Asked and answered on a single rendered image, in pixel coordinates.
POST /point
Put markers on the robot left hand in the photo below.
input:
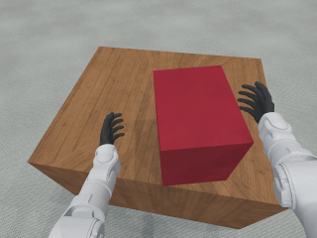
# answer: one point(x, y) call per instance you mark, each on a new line
point(107, 136)

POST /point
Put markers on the left robot upper arm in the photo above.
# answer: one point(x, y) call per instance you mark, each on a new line
point(79, 227)

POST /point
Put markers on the robot right hand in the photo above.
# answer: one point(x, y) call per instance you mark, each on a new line
point(263, 101)

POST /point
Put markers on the carton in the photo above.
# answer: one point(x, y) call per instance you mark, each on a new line
point(202, 134)

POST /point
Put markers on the pedestal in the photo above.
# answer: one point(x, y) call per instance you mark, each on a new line
point(121, 80)

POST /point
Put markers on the right robot forearm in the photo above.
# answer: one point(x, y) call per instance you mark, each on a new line
point(280, 145)

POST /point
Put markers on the right robot upper arm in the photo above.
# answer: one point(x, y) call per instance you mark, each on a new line
point(295, 187)

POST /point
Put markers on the left robot forearm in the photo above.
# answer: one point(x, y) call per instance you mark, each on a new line
point(95, 194)

